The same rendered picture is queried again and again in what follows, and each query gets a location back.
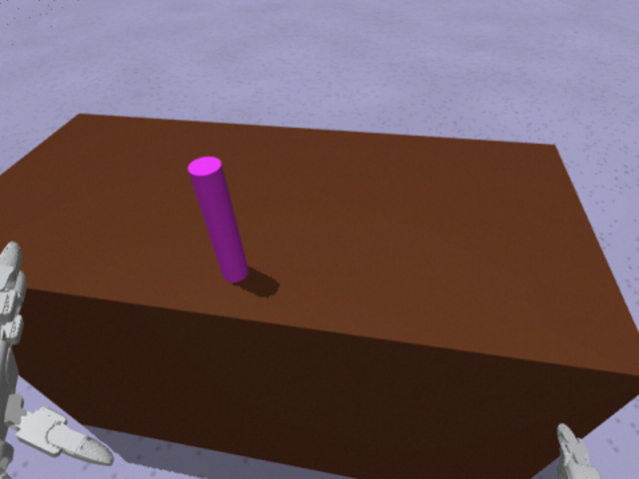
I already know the left robot hand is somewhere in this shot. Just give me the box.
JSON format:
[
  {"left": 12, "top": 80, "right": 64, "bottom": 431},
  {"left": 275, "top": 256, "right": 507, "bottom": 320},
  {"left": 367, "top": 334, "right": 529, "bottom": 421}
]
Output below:
[{"left": 0, "top": 241, "right": 114, "bottom": 466}]

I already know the right robot hand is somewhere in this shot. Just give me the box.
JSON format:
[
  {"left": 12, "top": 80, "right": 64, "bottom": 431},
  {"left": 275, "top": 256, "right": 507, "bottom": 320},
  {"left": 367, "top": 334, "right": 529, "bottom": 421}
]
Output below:
[{"left": 557, "top": 423, "right": 602, "bottom": 479}]

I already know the can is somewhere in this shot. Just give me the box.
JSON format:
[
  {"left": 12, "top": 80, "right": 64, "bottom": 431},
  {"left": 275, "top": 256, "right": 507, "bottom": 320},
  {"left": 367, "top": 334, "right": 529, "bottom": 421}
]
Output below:
[{"left": 188, "top": 157, "right": 249, "bottom": 282}]

